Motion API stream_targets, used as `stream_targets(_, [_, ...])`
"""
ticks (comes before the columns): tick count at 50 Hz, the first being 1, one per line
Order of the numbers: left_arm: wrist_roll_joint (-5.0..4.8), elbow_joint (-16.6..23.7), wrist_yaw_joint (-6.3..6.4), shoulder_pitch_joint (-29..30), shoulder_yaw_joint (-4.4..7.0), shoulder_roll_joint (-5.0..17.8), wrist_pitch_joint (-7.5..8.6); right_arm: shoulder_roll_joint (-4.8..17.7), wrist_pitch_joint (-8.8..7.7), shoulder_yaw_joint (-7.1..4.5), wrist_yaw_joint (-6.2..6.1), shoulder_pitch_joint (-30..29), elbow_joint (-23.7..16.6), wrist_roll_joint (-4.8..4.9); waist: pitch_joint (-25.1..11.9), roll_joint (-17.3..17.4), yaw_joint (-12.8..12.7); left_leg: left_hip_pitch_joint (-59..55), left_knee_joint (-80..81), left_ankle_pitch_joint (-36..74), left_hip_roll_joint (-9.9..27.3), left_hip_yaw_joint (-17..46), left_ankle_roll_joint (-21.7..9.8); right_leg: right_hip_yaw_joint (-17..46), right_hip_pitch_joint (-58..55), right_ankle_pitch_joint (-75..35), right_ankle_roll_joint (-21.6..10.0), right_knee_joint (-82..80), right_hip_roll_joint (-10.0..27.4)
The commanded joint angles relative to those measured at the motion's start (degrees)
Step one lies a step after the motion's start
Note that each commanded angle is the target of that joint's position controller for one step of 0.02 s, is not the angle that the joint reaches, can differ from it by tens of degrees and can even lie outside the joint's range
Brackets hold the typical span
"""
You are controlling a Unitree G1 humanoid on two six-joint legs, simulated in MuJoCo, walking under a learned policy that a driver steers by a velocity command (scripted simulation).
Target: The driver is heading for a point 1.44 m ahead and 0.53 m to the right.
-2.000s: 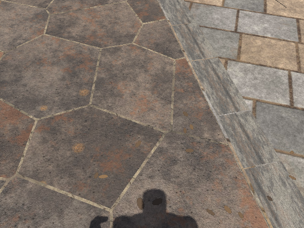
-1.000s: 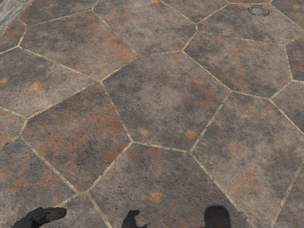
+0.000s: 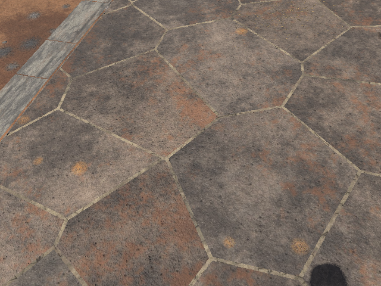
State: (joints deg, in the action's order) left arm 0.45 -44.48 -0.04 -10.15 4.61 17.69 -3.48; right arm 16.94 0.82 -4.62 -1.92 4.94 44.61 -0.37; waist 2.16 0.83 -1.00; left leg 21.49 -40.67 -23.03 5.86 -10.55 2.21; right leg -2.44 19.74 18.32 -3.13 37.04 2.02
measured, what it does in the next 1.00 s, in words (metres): steps on the spot, turning right: left foot, then right foot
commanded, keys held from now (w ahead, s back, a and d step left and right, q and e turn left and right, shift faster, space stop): e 0.86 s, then no key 0.14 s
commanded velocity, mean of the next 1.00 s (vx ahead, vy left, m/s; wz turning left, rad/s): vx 0.01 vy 0.00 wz -0.56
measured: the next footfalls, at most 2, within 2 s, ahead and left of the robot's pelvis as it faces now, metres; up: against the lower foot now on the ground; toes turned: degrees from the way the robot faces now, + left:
left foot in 0.46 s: +0.11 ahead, +0.13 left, +0.00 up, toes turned -21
right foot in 0.86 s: +0.00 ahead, -0.12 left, +0.00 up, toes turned -33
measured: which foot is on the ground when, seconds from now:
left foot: up 0.00-0.44, down 0.46-0.86, up 0.88-1.00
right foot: down 0.00-0.46, up 0.48-0.84, down 0.86-1.00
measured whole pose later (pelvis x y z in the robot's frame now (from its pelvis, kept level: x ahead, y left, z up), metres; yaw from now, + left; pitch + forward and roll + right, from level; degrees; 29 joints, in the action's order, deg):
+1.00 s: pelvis +0.01 -0.02 +0.01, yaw -34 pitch +1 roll +1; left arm 0.2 -35.3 0.0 -9.8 3.5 17.2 -1.3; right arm 19.9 1.2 -5.0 -1.3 6.5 44.9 0.1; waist 4.3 2.7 0.2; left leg 27.1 -62.4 -28.1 2.8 -0.7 3.5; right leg 0.6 16.4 14.0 -2.5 29.0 -1.2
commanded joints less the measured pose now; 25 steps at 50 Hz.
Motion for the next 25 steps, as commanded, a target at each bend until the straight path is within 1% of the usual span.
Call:
stream_targets(1, [1.94, 3.9, -0.13, -4.7, 3.2, 14.7, 2.92, 6.1, -0.05, -1.6, -0.73, -5.1, -5.7, 0.01, -4.8, -12.2, -2.3, 18.3, -25.5, -13.8, -5.4, 11.7, 1.2, 29.1, -11.1, -26.3, -16.7, -20.3, 18.4])
stream_targets(2, [0.84, 4.2, 0.06, -2.1, 3.01, 13.4, 3.82, 6.5, 0.01, -1.98, -1.01, -4.2, -5.1, 0.41, -4.3, -9.9, -0.5, 19.2, -25.4, -7.8, -4.6, 13.2, 0.3, 24.8, -11.7, -23.0, -13.2, -19.7, 15.3])
stream_targets(3, [-0.39, 4.8, 0.49, 0.5, 2.45, 11.1, 3.89, 6.7, 0.06, -2.31, -1.54, -3.1, -3.8, 0.02, -4.8, -7.5, 0.6, 19.3, -24.5, -3.9, -3.8, 13.9, 0.3, 22.3, -12.2, -21.1, -10.3, -18.9, 13.2])
stream_targets(4, [-1.11, 5.2, 0.96, 2.0, 1.88, 9.5, 3.69, 7.1, 0.02, -2.59, -1.83, -2.5, -3.4, -0.4, -5.1, -7.9, 1.3, 18.1, -24.1, -1.2, -3.8, 14.1, 0.6, 20.7, -11.6, -23.0, -9.2, -18.5, 12.2])
stream_targets(5, [-0.93, 5.5, 1.39, 1.7, 1.49, 8.7, 3.52, 6.7, -0.22, -2.63, -1.7, -2.1, -3.2, -0.38, -6.4, -8.1, 1.5, 16.3, -24.9, 0.8, -4.6, 14.1, 0.9, 19.9, -11.5, -25.9, -9.1, -18.1, 11.3])
stream_targets(7, [-0.71, 5.7, 1.96, 0.2, 1.45, 8.6, 3.4, 5.5, -0.7, -2.41, -1.45, -1.5, -3.0, 0.2, -8.5, -7.2, 1.2, 15.7, -22.6, 3.3, -5.4, 14.5, 1.4, 19.3, -14.4, -28.9, -9.4, -17.3, 10.6])
stream_targets(9, [-1.03, 5.8, 2.38, -1.0, 1.78, 9.3, 3.19, 4.4, -0.98, -1.94, -1.35, -2.7, -3.3, 0.41, -8.5, -7.1, 0.4, 15.9, -16.4, 4.3, -5.8, 15.0, 2.0, 20.1, -16.7, -27.7, -9.3, -16.9, 10.1])
stream_targets(11, [-1.17, 6.1, 2.64, -1.1, 2.11, 10.0, 2.78, 3.9, -1.13, -1.62, -1.04, -3.6, -3.4, 0.48, -8.1, -7.9, -0.1, 13.9, -10.4, 4.9, -6.1, 15.4, 2.7, 21.2, -16.4, -23.8, -9.3, -16.7, 9.5])
stream_targets(14, [-1.0, 6.9, 2.41, -0.2, 2.46, 10.8, 2.29, 4.4, -1.45, -1.48, -0.37, -3.8, -3.3, 0.72, -6.9, -9.2, -0.6, 8.9, -4.1, 4.2, -6.9, 15.6, 3.0, 23.7, -12.7, -19.6, -9.9, -16.8, 8.9])
stream_targets(16, [-0.97, 7.4, 2.02, 0.5, 2.56, 10.9, 1.99, 5.0, -1.86, -1.56, 0.07, -3.2, -3.1, 0.94, -6.7, -9.7, -0.7, 5.7, -0.9, 3.2, -7.6, 15.7, 2.7, 25.8, -11.3, -20.6, -10.1, -16.2, 8.6])
stream_targets(18, [-1.15, 7.9, 1.76, 1.3, 2.54, 10.7, 1.68, 5.5, -2.41, -1.64, 0.58, -2.3, -3.0, 1.11, -7.1, -10.2, -0.6, 3.2, 2.8, 2.5, -8.1, 15.8, 2.2, 28.2, -11.7, -23.6, -10.0, -14.9, 8.2])
stream_targets(19, [-1.31, 8.2, 1.72, 1.9, 2.49, 10.6, 1.51, 5.8, -2.71, -1.67, 0.87, -1.5, -2.8, 1.17, -7.3, -10.3, -0.2, 1.7, 5.4, 2.8, -8.3, 15.8, 1.8, 29.4, -12.1, -25.4, -9.6, -14.0, 7.9])
stream_targets(20, [-1.58, 8.6, 1.78, 2.7, 2.41, 10.5, 1.29, 5.8, -3.01, -1.73, 1.17, -0.1, -2.5, 1.19, -7.7, -10.3, 0.7, -0.7, 9.7, 4.9, -8.5, 15.5, 1.3, 30.1, -12.1, -26.4, -8.8, -12.8, 7.2])
stream_targets(21, [-1.99, 9.0, 1.97, 3.9, 2.27, 10.2, 1.0, 6.0, -3.29, -1.88, 1.47, 2.0, -1.8, 1.17, -7.8, -10.0, 2.2, -4.8, 16.6, 10.0, -8.4, 14.8, 0.5, 29.9, -11.1, -25.3, -7.3, -11.3, 5.7])
stream_targets(22, [-2.11, 9.5, 2.23, 4.0, 1.96, 9.2, 0.82, 7.2, -3.4, -2.31, 1.55, 3.9, -1.1, 0.88, -8.2, -8.6, 2.8, -10.7, 21.5, 16.9, -5.7, 15.8, -0.7, 28.8, -7.9, -19.8, -4.8, -9.2, 3.5])
stream_targets(23, [-1.42, 9.9, 2.19, 1.8, 1.15, 6.3, 0.87, 11.1, -3.09, -3.09, 1.19, 5.0, -1.4, -0.14, -9.9, 0.7, 1.3, -18.0, 22.5, 23.6, 5.1, 24.8, -4.6, 23.0, -0.8, -5.2, -1.6, 0.3, -1.4])
stream_targets(24, [-1.76, 11.2, 1.92, -0.7, 1.19, 5.5, 1.39, 14.5, -2.39, -3.62, 0.99, 3.4, -1.4, -1.55, -7.4, 15.5, -1.8, -19.9, 22.8, 36.8, 15.1, 37.7, -14.5, 12.7, 12.0, 17.8, 1.9, 10.0, -10.8])
stream_targets(25, [-0.9, 10.1, 1.77, -1.4, 2.62, 10.8, 1.92, 11.2, -2.52, -2.82, 0.92, 2.0, -2.8, -1.87, -7.3, 11.9, -0.5, -17.3, 22.9, 37.3, 19.2, 39.1, -19.5, 12.0, 14.0, 19.5, 4.5, 23.6, -6.4])
Velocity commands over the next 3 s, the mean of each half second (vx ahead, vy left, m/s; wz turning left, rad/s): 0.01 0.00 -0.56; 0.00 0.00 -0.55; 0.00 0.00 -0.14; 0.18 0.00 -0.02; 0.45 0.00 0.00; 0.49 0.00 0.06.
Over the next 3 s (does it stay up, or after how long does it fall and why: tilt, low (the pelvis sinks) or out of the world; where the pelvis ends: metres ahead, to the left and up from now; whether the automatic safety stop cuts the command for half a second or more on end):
stays up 0.53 -0.40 0.01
